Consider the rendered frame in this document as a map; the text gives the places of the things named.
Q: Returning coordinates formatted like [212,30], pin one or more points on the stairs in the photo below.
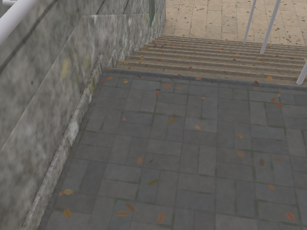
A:
[219,58]

